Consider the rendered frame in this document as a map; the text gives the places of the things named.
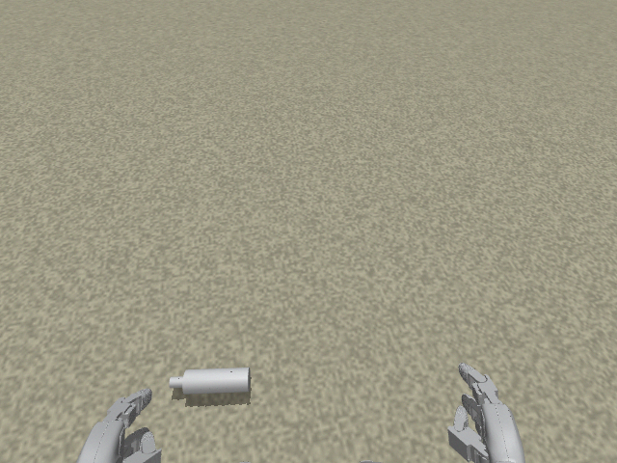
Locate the left robot hand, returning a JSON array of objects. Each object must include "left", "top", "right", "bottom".
[{"left": 76, "top": 389, "right": 162, "bottom": 463}]

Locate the right robot hand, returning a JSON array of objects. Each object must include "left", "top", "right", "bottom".
[{"left": 447, "top": 363, "right": 525, "bottom": 463}]

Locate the bottle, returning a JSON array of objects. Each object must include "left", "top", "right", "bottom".
[{"left": 169, "top": 368, "right": 251, "bottom": 395}]

